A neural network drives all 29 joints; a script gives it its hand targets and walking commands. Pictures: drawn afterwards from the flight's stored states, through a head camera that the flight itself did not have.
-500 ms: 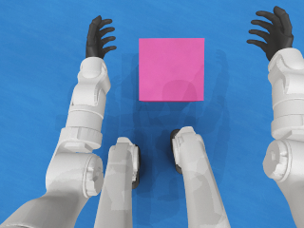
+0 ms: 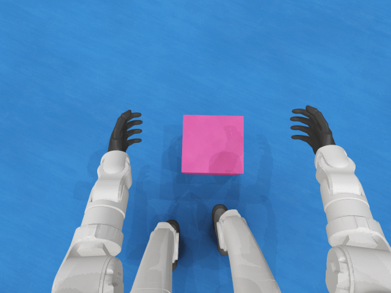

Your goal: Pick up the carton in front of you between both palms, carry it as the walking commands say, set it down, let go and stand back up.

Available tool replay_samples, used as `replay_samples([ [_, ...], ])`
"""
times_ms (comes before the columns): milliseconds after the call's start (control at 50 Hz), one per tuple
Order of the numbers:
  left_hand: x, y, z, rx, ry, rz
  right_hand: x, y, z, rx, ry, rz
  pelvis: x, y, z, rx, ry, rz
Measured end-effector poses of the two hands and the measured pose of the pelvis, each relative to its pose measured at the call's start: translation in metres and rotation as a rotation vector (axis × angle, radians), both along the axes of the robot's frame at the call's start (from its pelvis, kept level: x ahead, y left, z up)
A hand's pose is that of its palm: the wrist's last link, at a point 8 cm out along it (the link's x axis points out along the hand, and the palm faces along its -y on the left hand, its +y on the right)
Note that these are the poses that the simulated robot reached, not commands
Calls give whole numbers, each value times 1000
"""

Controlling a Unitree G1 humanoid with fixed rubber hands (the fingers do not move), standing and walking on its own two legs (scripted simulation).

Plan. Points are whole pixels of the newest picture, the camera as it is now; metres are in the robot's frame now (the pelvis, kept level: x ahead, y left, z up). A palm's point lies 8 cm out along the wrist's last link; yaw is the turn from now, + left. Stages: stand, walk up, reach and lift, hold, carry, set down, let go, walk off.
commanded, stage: let go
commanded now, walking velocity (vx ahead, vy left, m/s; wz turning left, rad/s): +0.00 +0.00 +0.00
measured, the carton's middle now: (211, 148) +0.42 -0.07 -0.56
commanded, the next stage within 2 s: stand in 0.98 s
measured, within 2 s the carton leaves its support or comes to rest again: neither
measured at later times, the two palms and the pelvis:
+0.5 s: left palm (25, 245) +0.23 +0.25 +0.01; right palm (341, 231) +0.21 -0.21 +0.01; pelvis +0.05 +0.03 +0.08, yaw -1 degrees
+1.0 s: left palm (15, 256) +0.22 +0.26 +0.01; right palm (350, 234) +0.21 -0.21 +0.02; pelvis +0.06 +0.03 +0.09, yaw -2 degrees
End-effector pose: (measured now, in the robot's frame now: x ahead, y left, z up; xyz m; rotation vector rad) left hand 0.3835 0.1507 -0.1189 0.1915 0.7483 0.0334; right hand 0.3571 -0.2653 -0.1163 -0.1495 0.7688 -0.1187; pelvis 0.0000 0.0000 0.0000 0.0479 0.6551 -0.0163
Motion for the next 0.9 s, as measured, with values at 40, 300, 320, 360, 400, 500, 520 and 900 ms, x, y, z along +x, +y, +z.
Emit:
replay_samples([
  [40, -16, 9, 7, 6, 20, 6, -12, 1, 11, -9, 5, 4, 5, 0, 9, -7, -29, -1],
  [300, -96, 65, 81, 6, 35, 27, -87, 28, 87, 0, 13, 15, 35, 12, 58, -39, -285, 4],
  [320, -102, 69, 85, 3, 35, 27, -93, 31, 90, 2, 18, 13, 37, 13, 61, -41, -304, 5],
  [360, -115, 75, 93, -1, 36, 25, -106, 39, 99, -1, 19, 9, 40, 17, 67, -45, -347, 4],
  [400, -126, 83, 103, -6, 27, 31, -119, 48, 107, 5, 22, 12, 43, 20, 72, -49, -394, 1],
  [500, -152, 103, 125, 0, 22, 27, -143, 60, 129, 3, 14, 17, 49, 29, 84, -62, -523, -1],
  [520, -157, 106, 129, 1, 20, 23, -147, 62, 133, 0, 13, 21, 50, 31, 85, -64, -545, -1],
  [900, -165, 112, 140, -12, 55, 24, -149, 64, 139, -1, 35, 19, 56, 38, 87, -81, -730, -11],
])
